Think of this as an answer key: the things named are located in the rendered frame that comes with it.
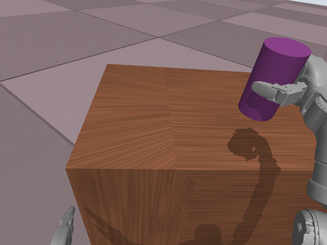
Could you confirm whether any right robot arm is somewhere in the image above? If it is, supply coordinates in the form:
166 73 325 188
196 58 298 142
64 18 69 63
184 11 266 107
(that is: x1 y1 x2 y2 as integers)
291 86 327 245

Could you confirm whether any left robot hand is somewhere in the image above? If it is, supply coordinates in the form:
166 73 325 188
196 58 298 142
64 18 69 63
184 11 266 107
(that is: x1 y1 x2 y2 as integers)
49 206 75 245

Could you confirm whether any can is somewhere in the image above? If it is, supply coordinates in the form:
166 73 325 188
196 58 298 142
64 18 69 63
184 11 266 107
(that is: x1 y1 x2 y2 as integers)
238 37 312 121

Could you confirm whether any right robot hand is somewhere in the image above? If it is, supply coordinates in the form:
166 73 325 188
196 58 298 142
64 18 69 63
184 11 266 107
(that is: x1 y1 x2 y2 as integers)
251 54 327 107

